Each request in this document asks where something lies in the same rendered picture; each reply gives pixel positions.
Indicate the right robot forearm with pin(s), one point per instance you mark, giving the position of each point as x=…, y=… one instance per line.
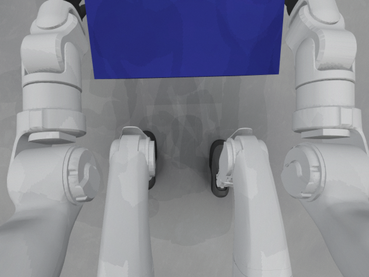
x=324, y=60

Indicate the robot right foot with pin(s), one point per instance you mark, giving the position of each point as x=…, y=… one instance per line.
x=215, y=152

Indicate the robot right shin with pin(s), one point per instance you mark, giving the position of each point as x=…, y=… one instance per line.
x=223, y=180

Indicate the carton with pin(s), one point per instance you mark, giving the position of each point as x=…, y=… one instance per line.
x=184, y=38

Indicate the robot right hand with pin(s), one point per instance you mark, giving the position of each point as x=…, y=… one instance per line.
x=290, y=4

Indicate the robot left hand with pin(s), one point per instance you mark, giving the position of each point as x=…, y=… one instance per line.
x=80, y=9

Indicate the left robot upper arm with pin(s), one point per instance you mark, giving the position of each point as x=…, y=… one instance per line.
x=48, y=187

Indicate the left robot forearm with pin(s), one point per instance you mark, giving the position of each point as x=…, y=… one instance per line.
x=51, y=79

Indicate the right robot upper arm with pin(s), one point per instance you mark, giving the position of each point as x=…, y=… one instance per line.
x=332, y=183

